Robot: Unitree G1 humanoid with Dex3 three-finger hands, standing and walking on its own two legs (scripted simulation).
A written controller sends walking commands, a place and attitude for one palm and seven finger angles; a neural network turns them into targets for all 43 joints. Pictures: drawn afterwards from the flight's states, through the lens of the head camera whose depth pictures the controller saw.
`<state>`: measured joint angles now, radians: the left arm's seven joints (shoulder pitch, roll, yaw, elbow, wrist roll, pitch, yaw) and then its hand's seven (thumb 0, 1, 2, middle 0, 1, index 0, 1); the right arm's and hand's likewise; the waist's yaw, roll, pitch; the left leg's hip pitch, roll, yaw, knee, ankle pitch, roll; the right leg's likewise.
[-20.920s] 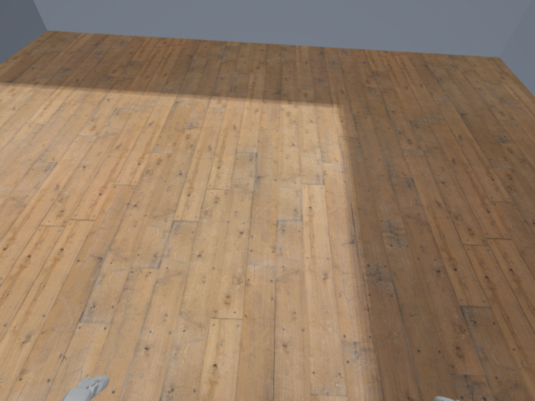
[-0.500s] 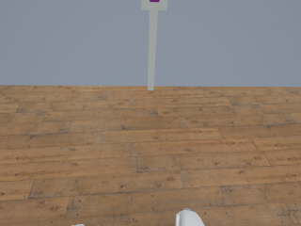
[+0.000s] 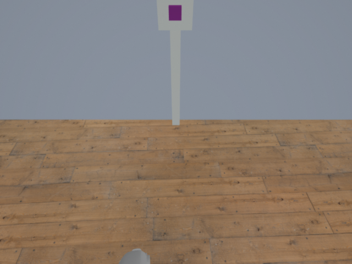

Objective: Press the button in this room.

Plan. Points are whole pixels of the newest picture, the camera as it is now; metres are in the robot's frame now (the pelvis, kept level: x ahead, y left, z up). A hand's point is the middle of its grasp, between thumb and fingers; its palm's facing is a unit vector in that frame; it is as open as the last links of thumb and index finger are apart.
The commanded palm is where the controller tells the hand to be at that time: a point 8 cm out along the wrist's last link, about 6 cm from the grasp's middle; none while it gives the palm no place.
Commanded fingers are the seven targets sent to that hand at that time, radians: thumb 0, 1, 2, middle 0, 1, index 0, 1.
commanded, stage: stand and wait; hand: left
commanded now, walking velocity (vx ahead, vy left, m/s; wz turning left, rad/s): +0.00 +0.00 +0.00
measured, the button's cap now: (175, 12) +1.22 +0.06 +0.09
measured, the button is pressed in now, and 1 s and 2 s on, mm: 0 0 0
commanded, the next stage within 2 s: look at it before walking up in 1.12 s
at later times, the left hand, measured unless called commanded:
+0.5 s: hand out of the picture +0.16 +0.22 -0.18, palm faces +0.05 -0.97 -0.22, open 7.3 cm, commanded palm none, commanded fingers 0.00 0.90 0.90 -0.20 -0.30 -0.20 -0.30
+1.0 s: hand out of the picture +0.14 +0.15 -0.17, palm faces +0.05 -0.98 -0.17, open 7.3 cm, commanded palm none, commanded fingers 0.00 0.90 0.90 -0.20 -0.30 -0.20 -0.30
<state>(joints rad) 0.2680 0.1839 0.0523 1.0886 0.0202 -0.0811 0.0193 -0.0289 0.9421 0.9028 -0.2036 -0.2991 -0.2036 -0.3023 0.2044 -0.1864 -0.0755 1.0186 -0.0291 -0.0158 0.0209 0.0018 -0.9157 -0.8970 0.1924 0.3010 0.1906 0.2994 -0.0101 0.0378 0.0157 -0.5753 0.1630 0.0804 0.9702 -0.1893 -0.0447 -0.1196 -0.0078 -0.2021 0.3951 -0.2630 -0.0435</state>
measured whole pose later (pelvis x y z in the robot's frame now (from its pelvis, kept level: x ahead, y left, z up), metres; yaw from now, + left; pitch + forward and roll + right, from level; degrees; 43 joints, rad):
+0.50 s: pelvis +0.13 +0.04 -0.01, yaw +0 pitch -3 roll +1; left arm 0.23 0.17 0.02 1.10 0.02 0.00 0.04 0.01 0.93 0.90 -0.20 -0.30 -0.20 -0.30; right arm 0.18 -0.16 -0.04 1.07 -0.02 -0.02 -0.02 -0.03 -0.95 -0.90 0.20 0.30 0.20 0.30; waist 0.01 -0.02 0.04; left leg -0.25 0.04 0.19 0.51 -0.21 0.03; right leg -0.30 -0.10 -0.08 0.66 -0.30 0.06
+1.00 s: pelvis +0.17 +0.00 +0.00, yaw +1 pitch -1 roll +0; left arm 0.31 0.10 -0.01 1.16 0.00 -0.02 0.04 0.01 0.92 0.90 -0.20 -0.30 -0.20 -0.30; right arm 0.34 -0.10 -0.01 1.20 -0.01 0.00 -0.02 0.00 -0.91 -0.90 0.20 0.30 0.19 0.30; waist -0.01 0.01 0.03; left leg -0.16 0.09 0.15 0.38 -0.20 -0.04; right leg -0.15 -0.01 -0.13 0.41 -0.24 -0.03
